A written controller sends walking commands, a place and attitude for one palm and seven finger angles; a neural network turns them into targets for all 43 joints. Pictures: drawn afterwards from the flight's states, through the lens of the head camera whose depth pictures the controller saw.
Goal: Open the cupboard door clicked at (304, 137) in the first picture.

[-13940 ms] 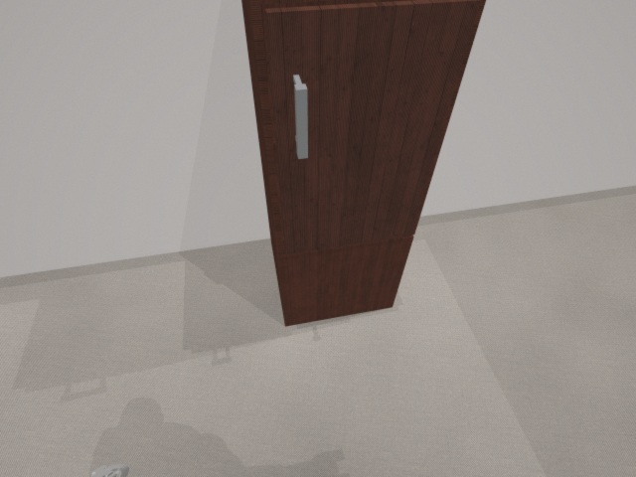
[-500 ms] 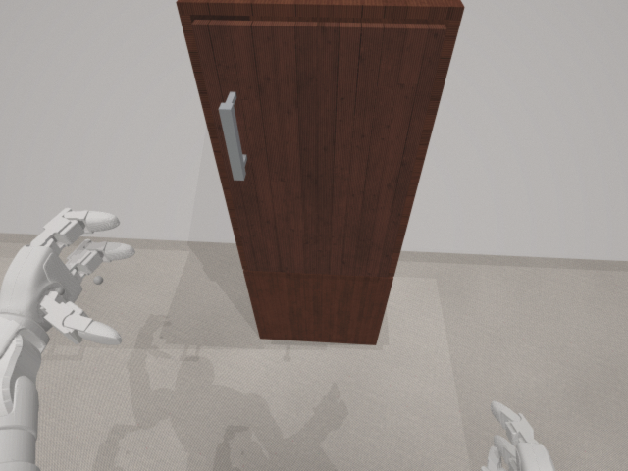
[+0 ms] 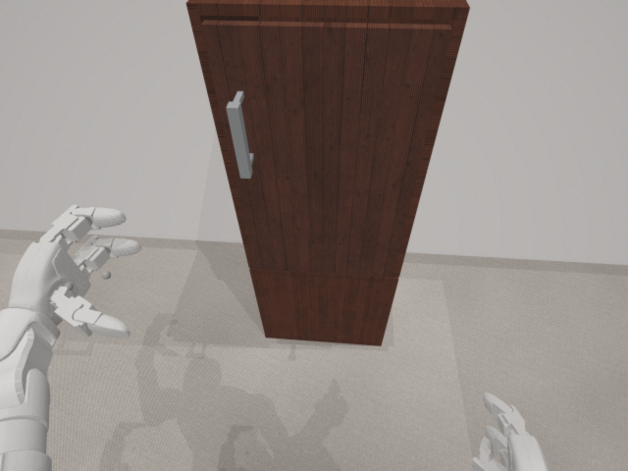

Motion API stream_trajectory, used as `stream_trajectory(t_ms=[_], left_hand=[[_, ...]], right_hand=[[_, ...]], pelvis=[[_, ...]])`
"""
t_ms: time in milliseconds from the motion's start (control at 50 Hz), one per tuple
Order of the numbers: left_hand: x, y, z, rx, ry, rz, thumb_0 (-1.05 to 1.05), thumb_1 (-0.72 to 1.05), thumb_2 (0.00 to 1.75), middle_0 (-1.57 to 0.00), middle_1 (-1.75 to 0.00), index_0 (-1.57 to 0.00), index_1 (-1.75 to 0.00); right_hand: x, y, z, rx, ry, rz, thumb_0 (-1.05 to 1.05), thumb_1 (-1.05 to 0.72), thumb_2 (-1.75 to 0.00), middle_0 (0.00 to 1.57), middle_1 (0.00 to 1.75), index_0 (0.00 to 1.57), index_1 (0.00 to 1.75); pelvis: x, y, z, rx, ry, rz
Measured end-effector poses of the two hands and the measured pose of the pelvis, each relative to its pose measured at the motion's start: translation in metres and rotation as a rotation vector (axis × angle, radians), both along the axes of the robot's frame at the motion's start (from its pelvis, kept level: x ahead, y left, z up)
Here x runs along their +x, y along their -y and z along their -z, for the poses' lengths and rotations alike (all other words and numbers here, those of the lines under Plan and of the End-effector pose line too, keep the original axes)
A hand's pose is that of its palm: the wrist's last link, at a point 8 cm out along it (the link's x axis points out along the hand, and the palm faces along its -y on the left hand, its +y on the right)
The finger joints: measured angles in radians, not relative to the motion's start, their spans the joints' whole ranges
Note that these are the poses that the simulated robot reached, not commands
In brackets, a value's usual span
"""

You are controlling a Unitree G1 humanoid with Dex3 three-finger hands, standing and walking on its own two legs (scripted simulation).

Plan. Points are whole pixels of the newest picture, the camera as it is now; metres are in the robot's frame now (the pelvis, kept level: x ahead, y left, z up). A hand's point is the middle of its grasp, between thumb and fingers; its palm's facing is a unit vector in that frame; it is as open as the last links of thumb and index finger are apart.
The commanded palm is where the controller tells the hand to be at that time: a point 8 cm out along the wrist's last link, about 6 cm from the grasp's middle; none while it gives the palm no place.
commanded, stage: move the hooked fingers beside the handle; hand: left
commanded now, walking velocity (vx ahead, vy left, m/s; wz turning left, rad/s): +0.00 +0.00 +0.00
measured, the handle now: (243, 136) +0.61 +0.18 +0.10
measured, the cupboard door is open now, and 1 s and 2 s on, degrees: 0 0 0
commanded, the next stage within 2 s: none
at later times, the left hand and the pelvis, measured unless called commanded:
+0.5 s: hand (147, 220) +0.39 +0.27 +0.11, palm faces +0.01 -1.00 +0.00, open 14.0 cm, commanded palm +0.37 +0.31 +0.11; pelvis +0.00 +0.01 -0.01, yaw -1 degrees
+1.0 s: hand (168, 185) +0.46 +0.26 +0.11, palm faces -0.02 -1.00 +0.00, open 14.0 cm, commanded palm +0.45 +0.30 +0.11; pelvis +0.00 +0.02 -0.02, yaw -2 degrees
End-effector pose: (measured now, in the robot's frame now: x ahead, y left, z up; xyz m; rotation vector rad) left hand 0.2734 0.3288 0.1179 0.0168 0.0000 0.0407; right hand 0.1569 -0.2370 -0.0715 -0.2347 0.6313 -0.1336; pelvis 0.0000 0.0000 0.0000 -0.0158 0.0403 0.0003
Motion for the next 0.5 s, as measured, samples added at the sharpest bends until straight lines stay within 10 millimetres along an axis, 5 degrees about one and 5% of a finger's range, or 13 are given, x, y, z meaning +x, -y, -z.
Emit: stream_trajectory(t_ms=[180,500], left_hand=[[0.04,0.005,0.002,-0.01,0.001,0.026,-0.02,-0.5,0.3,-0.3,-1.2,-0.3,-1.2],[0.097,0.01,0.006,-0.014,-0.009,0.035,-0.02,-0.5,0.3,-0.3,-1.2,-0.3,-1.2]], right_hand=[[-0.014,0.008,0.006,-0.035,-0.064,0.018,0.01,-0.9,-0.9,0.2,0.3,0.2,0.3],[-0.071,0.02,0.023,-0.047,-0.263,0.118,0.01,-0.9,-0.9,0.2,0.3,0.2,0.3]], pelvis=[[-0.004,0.0,0.003,-0.005,-0.022,-0.004],[0.002,-0.007,0.006,-0.005,-0.077,0.021]])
